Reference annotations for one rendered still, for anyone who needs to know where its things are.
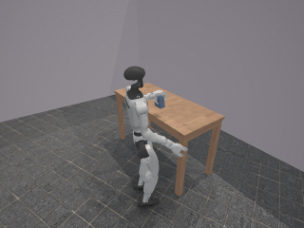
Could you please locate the robot right thigh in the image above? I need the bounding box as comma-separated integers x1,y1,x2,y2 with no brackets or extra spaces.
137,141,160,181

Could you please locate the humanoid robot head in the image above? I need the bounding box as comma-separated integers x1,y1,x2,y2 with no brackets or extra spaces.
123,66,145,100

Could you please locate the sponge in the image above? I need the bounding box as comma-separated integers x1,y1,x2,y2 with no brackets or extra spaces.
154,96,165,109

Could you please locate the right robot hand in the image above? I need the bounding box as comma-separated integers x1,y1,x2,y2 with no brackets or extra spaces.
171,142,188,158

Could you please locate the right robot upper arm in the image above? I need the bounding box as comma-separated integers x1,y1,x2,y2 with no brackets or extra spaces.
135,100,152,139

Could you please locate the right robot forearm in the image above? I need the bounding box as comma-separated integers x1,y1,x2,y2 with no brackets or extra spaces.
144,131,174,149

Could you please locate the left robot hand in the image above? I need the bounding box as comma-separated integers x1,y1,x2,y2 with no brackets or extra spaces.
153,90,168,105

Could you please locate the left robot forearm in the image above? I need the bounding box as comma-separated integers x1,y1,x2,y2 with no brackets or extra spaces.
144,92,156,101

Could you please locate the table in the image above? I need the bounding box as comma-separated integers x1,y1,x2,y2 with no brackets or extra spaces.
114,83,225,197

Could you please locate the left robot upper arm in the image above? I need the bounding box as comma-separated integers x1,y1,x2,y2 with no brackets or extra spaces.
124,85,131,104

